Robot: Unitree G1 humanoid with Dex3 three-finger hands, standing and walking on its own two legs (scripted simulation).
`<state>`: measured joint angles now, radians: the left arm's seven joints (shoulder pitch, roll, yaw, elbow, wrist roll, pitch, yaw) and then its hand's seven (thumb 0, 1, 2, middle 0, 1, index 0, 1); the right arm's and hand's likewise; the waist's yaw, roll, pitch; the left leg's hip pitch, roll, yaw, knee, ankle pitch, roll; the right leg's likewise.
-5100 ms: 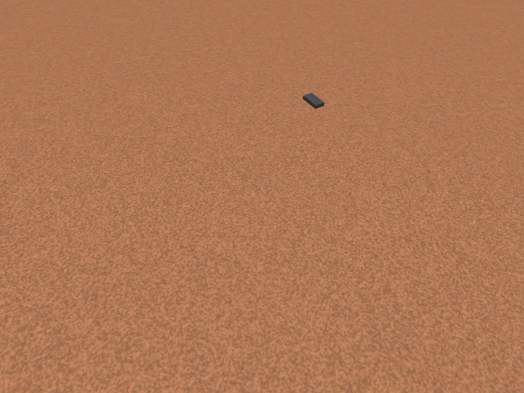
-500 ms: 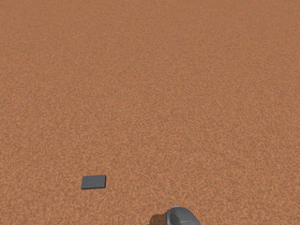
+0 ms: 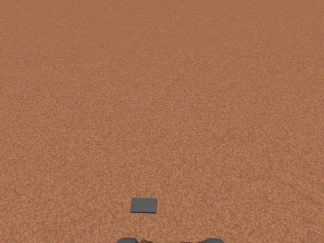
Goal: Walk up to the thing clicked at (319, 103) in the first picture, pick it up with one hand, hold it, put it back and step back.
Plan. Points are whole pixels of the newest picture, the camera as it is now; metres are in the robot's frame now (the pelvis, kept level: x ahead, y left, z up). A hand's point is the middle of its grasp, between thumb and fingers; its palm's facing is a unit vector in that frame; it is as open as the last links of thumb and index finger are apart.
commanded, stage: walk up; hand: left
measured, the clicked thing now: (143, 205) +0.45 +0.15 -0.71
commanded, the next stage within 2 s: none
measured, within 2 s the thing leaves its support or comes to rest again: neither
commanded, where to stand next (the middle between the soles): +0.11 -0.03 m, yaw -2 degrees
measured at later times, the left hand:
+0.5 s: hand (71, 240) +0.16 +0.26 -0.13, palm faces -0.09 -0.92 -0.38, open 7.4 cm
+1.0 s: hand out of the picture +0.13 +0.23 -0.11, palm faces -0.06 -0.94 -0.33, open 7.4 cm
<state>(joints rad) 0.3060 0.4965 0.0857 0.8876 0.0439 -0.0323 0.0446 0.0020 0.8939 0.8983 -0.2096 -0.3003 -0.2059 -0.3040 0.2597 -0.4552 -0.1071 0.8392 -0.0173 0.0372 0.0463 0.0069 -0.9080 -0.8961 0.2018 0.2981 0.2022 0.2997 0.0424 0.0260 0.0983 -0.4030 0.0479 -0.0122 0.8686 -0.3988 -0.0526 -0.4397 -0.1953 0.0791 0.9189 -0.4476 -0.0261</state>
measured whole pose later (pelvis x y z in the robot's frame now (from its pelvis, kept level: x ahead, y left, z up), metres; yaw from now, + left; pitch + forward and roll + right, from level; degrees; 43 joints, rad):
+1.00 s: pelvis +0.03 -0.02 +0.04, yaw -2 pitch -2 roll +1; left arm 0.08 0.34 0.02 1.08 0.01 0.00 -0.03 0.00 0.90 0.90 -0.21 -0.30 -0.20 -0.30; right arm 0.13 -0.38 0.01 1.10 -0.01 -0.04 0.00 0.01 -0.91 -0.90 0.20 0.30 0.20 0.30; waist 0.00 0.00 0.08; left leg -0.23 0.04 0.01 0.52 -0.25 -0.03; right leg -0.25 -0.02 -0.02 0.56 -0.28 -0.01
